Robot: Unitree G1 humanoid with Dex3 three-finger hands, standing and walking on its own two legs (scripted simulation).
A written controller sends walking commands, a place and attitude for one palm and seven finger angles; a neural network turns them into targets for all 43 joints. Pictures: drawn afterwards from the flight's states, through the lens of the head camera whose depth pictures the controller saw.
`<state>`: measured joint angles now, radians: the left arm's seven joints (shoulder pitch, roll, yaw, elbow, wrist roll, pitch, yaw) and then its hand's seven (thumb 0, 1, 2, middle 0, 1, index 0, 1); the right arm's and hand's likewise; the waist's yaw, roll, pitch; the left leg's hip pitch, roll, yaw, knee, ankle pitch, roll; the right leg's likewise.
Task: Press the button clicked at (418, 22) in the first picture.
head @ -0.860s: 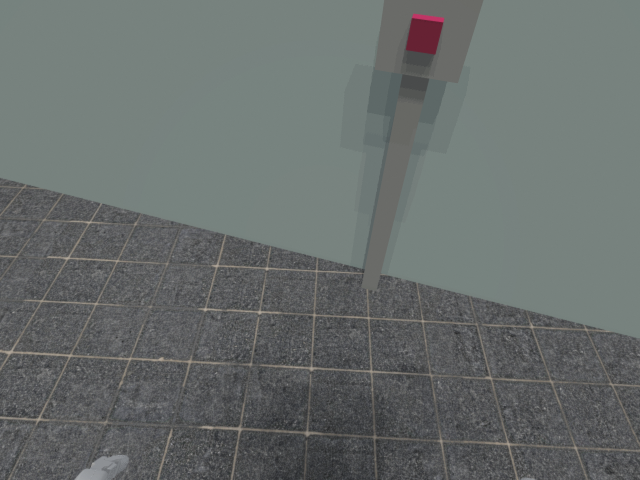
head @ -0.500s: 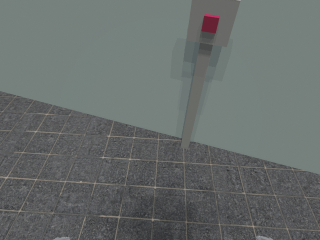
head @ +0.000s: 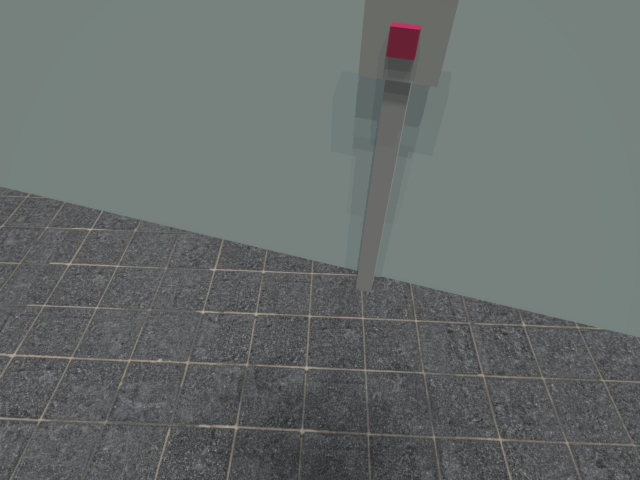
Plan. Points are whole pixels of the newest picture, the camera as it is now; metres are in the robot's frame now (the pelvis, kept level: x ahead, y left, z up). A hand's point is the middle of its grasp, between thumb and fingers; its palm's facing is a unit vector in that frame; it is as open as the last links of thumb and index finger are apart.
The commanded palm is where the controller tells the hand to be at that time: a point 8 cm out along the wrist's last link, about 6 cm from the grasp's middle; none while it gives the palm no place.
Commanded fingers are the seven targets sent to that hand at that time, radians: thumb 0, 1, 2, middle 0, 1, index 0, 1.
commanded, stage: stand and wait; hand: left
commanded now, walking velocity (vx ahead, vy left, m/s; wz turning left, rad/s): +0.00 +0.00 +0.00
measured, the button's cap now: (403, 40) +0.90 -0.12 +0.17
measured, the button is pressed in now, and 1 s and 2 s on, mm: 0 0 0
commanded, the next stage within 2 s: look at it before walking up in 0.10 s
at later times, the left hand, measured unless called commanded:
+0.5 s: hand out of the picture +0.08 +0.24 -0.16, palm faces -0.04 -0.94 -0.33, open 7.4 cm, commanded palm none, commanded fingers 0.00 0.90 0.90 -0.20 -0.30 -0.20 -0.30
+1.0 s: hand out of the picture +0.07 +0.23 -0.17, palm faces -0.09 -0.95 -0.31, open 7.4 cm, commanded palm none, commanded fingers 0.00 0.90 0.90 -0.20 -0.30 -0.20 -0.30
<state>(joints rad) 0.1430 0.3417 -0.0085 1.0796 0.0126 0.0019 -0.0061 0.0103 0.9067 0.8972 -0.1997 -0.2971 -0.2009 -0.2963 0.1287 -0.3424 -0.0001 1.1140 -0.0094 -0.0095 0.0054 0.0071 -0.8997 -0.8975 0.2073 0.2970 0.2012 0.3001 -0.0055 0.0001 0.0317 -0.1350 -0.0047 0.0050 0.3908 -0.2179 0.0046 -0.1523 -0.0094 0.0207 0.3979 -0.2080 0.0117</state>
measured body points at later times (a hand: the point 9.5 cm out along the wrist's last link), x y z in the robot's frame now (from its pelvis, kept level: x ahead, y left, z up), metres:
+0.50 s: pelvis +0.00 +0.00 +0.00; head +0.00 +0.00 +0.45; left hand +0.08 +0.29 -0.13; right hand +0.07 -0.30 -0.13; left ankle +0.00 +0.12 -0.74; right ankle +0.01 -0.13 -0.74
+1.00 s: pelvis +0.00 -0.01 -0.01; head +0.01 -0.01 +0.44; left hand +0.08 +0.27 -0.15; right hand +0.07 -0.29 -0.14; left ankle +0.00 +0.12 -0.74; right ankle +0.01 -0.13 -0.74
